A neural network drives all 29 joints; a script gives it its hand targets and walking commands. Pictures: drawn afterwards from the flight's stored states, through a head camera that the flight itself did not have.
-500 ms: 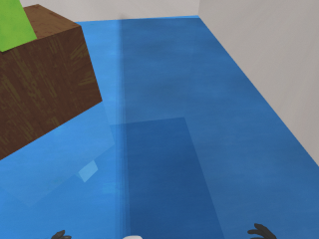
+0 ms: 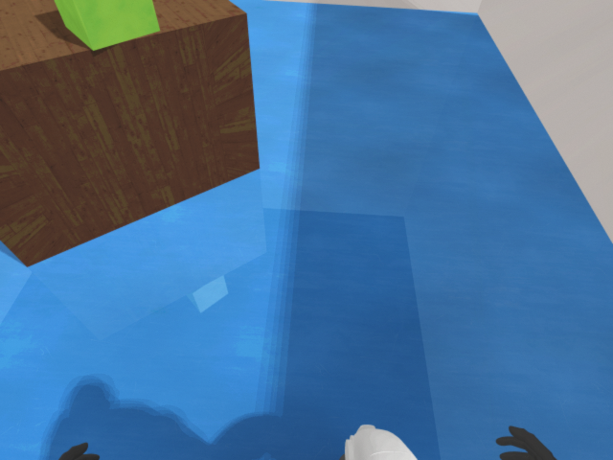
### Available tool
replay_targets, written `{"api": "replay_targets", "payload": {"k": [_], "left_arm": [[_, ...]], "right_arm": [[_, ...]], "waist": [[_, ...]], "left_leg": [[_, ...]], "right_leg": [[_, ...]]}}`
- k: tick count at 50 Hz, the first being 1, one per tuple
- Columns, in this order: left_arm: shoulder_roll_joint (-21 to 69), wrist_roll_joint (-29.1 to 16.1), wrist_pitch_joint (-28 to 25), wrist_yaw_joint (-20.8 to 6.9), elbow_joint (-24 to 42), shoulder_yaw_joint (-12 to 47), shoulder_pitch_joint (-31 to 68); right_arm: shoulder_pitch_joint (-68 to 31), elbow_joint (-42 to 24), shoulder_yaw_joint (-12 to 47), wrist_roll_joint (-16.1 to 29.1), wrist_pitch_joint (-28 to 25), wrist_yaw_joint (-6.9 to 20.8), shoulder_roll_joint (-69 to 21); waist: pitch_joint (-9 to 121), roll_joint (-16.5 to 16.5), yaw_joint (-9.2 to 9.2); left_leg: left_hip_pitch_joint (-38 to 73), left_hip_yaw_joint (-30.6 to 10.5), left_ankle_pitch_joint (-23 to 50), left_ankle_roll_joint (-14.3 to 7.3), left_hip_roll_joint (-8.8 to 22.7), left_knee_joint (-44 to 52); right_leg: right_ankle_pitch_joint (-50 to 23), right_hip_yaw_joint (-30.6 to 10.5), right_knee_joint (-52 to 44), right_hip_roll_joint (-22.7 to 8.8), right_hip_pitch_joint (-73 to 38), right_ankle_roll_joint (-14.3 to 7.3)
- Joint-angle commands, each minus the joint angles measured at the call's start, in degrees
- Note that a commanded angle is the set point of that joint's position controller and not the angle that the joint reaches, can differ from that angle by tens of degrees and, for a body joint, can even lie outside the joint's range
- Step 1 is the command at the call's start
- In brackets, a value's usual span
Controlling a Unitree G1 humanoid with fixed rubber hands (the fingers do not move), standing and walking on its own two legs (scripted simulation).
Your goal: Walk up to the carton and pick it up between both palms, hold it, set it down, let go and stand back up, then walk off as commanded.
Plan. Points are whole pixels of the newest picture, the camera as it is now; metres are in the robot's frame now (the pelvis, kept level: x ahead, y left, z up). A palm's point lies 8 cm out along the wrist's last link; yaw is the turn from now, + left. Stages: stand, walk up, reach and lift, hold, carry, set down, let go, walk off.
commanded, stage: walk up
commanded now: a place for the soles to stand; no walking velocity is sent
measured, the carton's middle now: out of the picture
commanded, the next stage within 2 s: none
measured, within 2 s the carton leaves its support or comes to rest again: neither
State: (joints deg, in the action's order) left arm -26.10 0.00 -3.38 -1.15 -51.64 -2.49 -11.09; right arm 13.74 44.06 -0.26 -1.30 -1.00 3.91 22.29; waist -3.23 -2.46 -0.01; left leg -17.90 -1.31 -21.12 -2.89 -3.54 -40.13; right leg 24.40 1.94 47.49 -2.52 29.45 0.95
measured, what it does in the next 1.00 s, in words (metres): walks ahead, turning left: right foot, then left foot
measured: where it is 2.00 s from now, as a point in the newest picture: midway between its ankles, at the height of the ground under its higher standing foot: (279, 396)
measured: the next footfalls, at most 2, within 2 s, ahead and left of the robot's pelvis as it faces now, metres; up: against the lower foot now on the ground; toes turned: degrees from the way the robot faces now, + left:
right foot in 0.04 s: +0.15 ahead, -0.13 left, +0.00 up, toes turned -2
left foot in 0.38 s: +0.13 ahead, +0.15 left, +0.00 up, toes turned +11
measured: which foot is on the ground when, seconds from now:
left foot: down 0.00-0.08, up 0.10-0.36, down 0.38-0.70, up 0.72-1.00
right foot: up 0.00-0.02, down 0.04-0.38, up 0.40-0.66, down 0.68-1.00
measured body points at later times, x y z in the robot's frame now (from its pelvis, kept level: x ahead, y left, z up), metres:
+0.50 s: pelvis +0.09 +0.02 +0.00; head +0.09 +0.03 +0.45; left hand +0.10 +0.35 -0.12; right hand +0.25 -0.26 -0.09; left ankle +0.09 +0.14 -0.72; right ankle +0.13 -0.11 -0.68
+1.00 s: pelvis +0.20 +0.02 +0.00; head +0.19 +0.01 +0.45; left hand +0.13 +0.35 -0.09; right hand +0.41 -0.21 -0.11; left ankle +0.20 +0.16 -0.70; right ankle +0.23 -0.10 -0.72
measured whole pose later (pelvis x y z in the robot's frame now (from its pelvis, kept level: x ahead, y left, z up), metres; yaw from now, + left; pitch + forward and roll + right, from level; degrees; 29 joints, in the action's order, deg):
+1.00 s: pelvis +0.20 +0.02 +0.00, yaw +23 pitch -6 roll -2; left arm -23.9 0.0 -5.7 -2.7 -51.5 -2.5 -17.8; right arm 16.1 44.1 -0.3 -0.6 -2.1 3.1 22.5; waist -3.3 4.3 0.0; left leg -21.3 -4.1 -23.9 -0.1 1.9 -48.4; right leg 21.8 12.7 35.4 -3.9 7.5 -0.8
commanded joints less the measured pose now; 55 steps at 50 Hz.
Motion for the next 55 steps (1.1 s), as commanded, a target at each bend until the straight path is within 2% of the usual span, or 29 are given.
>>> {"api": "replay_targets", "payload": {"k": [1,3,4,5,6,10,12,15,17,18,19,20,21,22,23,25,30,33,34,35,36,37,38,41,46,50,53,54,55], "left_arm": [[-9.15,0.91,-3.61,0.43,6.25,-5.14,2.03],[-11.89,0.96,-4.84,1.36,3.69,-6.11,-10.58],[-15.24,1.43,-4.92,1.82,2.41,-7.08,-15.02],[-20.16,1.96,-4.65,2.11,3.3,-8.52,-12.21],[-18.73,0.87,-4.09,1.87,3.53,-8.43,-8.57],[-14.89,1.31,-3.4,0.8,5.97,-7.03,0.83],[-14.33,1.56,-3.24,0.04,6.06,-6.77,0.21],[-17.42,2.04,-2.73,-0.53,7.7,-7.26,0.03],[-17.55,2.02,-2.13,-0.97,8.87,-7.52,4.99],[-15.31,2.22,-1.51,-1.11,8.2,-6.86,5.08],[-11.37,2.73,-0.96,-0.93,8.68,-5.14,1.33],[-6.34,2.04,-0.33,-1.16,9.33,-3.32,1.59],[-4.6,1.38,-0.24,-1.37,10.81,-3.06,5.45],[-10.74,0.86,-0.84,-1.14,11.26,-4.41,10.51],[-12.66,0.91,-1.34,-1.2,10.09,-4.51,8.15],[-11.87,1.34,-2.03,-1.11,8.05,-4.21,3.28],[-10.01,1.24,-2.81,-0.88,7.8,-3.86,4.23],[-9.63,0.87,-3.51,-0.68,6.11,-5.08,-2.82],[-10.15,0.82,-4.13,-0.21,4.34,-5.6,-9.09],[-13.56,1.76,-4.68,0.23,2.3,-6.47,-15.11],[-20.12,2.02,-4.99,0.65,1.86,-8.42,-17.89],[-19.64,0.93,-4.18,0.3,3.17,-8.17,-12.45],[-18.76,0.59,-4.01,0.29,4.42,-7.76,-9.03],[-13.95,0.91,-4.12,0.05,5.61,-6.28,-3.72],[-14.9,1.31,-3.5,-1.19,7.05,-6.7,-3.39],[-15.39,1.17,-2.66,-1.51,8.34,-6.42,-3.76],[-12.83,0.81,-1.37,-1.72,10.15,-4.8,0.49],[-8.53,0.83,-0.87,-1.61,10.61,-3.12,-0.61],[-5.26,0.44,-0.51,-1.8,11.71,-2.68,1.99]], "right_arm": [[2.96,-4.39,-7.22,-0.09,-1.68,-0.79,15.96],[-1.99,-6.27,-5.41,1.28,-1.67,-0.95,11.26],[-0.92,-7.4,-3.82,1.66,-1.97,-0.77,5.88],[0.99,-5.04,-4.27,0.63,-1.71,-0.85,9.31],[-0.37,-3.13,-5.73,0.29,-0.63,-0.92,15.83],[2.65,-1.16,-7.12,0.36,-0.69,1.43,15.58],[2.55,-0.29,-7.46,0.63,-0.84,1.71,14.96],[1.83,0.0,-8.04,0.27,-1.0,1.94,14.89],[8.4,1.35,-7.71,1.07,-1.52,1.55,13.49],[12.23,3.05,-8.06,1.13,-2.15,1.35,13.17],[15.91,5.2,-9.02,0.23,-2.77,-0.01,14.13],[16.72,5.71,-9.54,-0.22,-3.23,-1.14,18.6],[15.78,2.68,-10.38,-0.71,-3.82,-2.11,22.8],[11.2,1.31,-9.09,0.6,-3.93,-2.39,23.71],[8.54,0.25,-9.07,1.2,-4.09,-2.78,22.32],[7.59,0.3,-7.72,0.98,-4.27,-3.37,18.48],[10.46,-0.15,-7.6,0.84,-4.15,-3.64,17.76],[5.1,-2.41,-6.99,0.85,-3.83,-3.38,17.07],[2.01,-2.92,-5.66,1.31,-3.66,-3.26,14.79],[3.34,-3.57,-4.19,1.63,-3.88,-3.39,9.47],[4.25,-3.28,-3.5,1.4,-3.87,-3.23,7.06],[1.19,-2.37,-4.94,0.96,-2.93,-3.84,14.46],[0.66,-0.81,-5.27,1.16,-3.07,-3.48,15.95],[1.96,-0.36,-6.02,1.38,-3.52,-2.02,15.38],[-0.22,-0.69,-6.19,0.6,-3.18,-0.83,14.04],[0.34,-0.46,-5.64,0.88,-4.21,-0.82,12.88],[8.87,1.8,-6.85,0.43,-4.84,-1.65,14.29],[15.06,4.18,-7.81,-0.06,-5.38,-2.35,17.64],[21.2,3.67,-9.2,-0.5,-5.54,-3.71,22.21]], "waist": [[7.1,11.36,1.42],[14.18,5.23,-5.42],[18.94,-7.02,-7.99],[15.68,-10.84,-6.93],[12.31,-1.77,-5.68],[-1.06,-6.82,-0.25],[-3.11,-10.78,-1.2],[-1.63,-8.6,-1.58],[2.6,-8.41,2.75],[5.88,-1.69,4.48],[7.02,7.82,5.38],[9.06,18.66,5.79],[3.48,21.01,6.56],[0.36,11.27,5.9],[-0.56,4.32,2.88],[2.3,10.69,1.99],[6.38,15.17,2.98],[7.84,15.1,-1.12],[10.0,12.81,-5.31],[15.14,0.36,-7.93],[13.89,-12.45,-8.44],[11.88,-1.39,-7.1],[5.39,3.0,-6.0],[-4.63,-4.65,-2.58],[-8.7,-7.0,-2.93],[-5.39,-9.8,-3.41],[0.56,-5.96,2.72],[7.52,4.91,5.4],[5.53,16.98,8.59]], "left_leg": [[6.6,-28.42,19.37,-10.01,14.55,16.8],[-6.52,-16.17,20.1,-3.34,6.26,0.37],[-17.4,-7.49,7.55,-0.39,0.05,-13.58],[-28.48,-1.42,-9.45,1.04,-1.57,-19.73],[-27.76,-3.5,-7.91,1.72,4.38,-24.75],[-18.94,-2.65,-0.63,3.29,8.41,-17.72],[-14.2,-0.01,-2.89,4.05,8.48,-11.22],[-8.58,2.93,-7.92,2.66,7.11,-5.75],[1.42,5.03,-1.69,1.13,6.87,3.57],[8.76,5.78,0.25,1.1,4.53,8.72],[17.95,2.62,-2.16,-0.09,2.36,11.46],[22.73,-15.62,-12.97,-3.43,8.86,19.48],[17.44,-45.16,-26.87,-7.92,19.2,30.7],[11.23,-54.52,-29.41,-13.49,23.97,33.92],[14.47,-47.81,-23.05,-14.94,22.06,28.4],[16.66,-32.99,1.61,-11.37,17.61,19.95],[16.73,-27.5,24.68,-11.36,15.89,13.37],[4.24,-20.33,26.54,-8.63,13.91,9.69],[-1.54,-14.93,25.25,-5.32,9.92,1.01],[-13.54,-8.76,17.12,-1.77,3.83,-14.89],[-29.57,-3.13,-8.61,0.6,-3.65,-24.49],[-30.14,-4.47,-9.74,0.72,3.59,-26.18],[-30.65,-5.18,-5.39,1.12,5.06,-25.63],[-24.68,-4.4,3.08,1.58,7.86,-21.04],[-18.13,-0.74,-1.59,2.69,9.73,-9.51],[-12.14,2.85,1.14,2.26,7.3,-1.36],[8.19,5.04,7.8,0.62,4.51,8.75],[19.49,-0.04,5.23,-0.89,2.94,9.26],[22.35,-25.77,-4.01,-4.74,12.99,18.6]], "right_leg": [[-3.63,-1.63,-9.23,1.99,-5.81,-1.79],[-18.28,-5.97,-24.62,-0.84,-33.01,-4.93],[-6.16,-19.46,-29.43,-13.6,-47.03,-7.68],[8.77,-34.67,-34.56,-25.72,-46.26,-12.56],[21.07,-35.48,-35.83,-28.01,-38.97,-13.59],[19.3,-15.44,-38.02,-19.88,-17.61,-12.67],[15.63,-9.84,-37.19,-18.66,-14.57,-12.87],[19.49,-8.96,-36.83,-21.71,-12.01,-13.68],[14.73,-1.53,-28.73,-18.39,-12.3,-11.18],[14.66,3.49,-19.38,-14.32,-9.25,-9.37],[15.9,5.75,-6.9,-12.04,-2.35,-7.58],[11.56,8.77,10.37,-5.41,6.27,-4.27],[9.05,3.31,18.89,1.93,18.3,-1.3],[7.02,-5.08,17.52,-1.15,17.28,-1.82],[3.5,-7.06,14.86,-3.16,17.1,-1.03],[1.59,-4.62,9.1,-2.89,13.66,-1.87],[2.18,-2.32,0.72,-0.8,8.36,-1.93],[-7.86,0.07,-9.99,0.93,-8.96,-2.53],[-14.11,-2.65,-20.2,-0.2,-21.44,-3.93],[-8.97,-11.82,-23.99,-6.48,-36.86,-5.73],[-1.45,-34.43,-30.74,-22.55,-45.17,-8.75],[16.3,-37.85,-32.42,-26.81,-38.96,-14.87],[19.5,-33.6,-33.32,-25.24,-32.98,-14.07],[9.05,-18.35,-36.05,-18.89,-21.77,-8.96],[8.82,-11.51,-36.72,-21.61,-16.66,-15.38],[-5.97,-4.1,-30.31,-18.67,-20.82,-13.5],[-6.67,4.87,-15.8,-13.76,-11.7,-10.04],[-12.29,7.85,2.54,-10.04,-6.11,-8.07],[-7.77,7.96,19.76,-2.06,6.29,-4.54]]}}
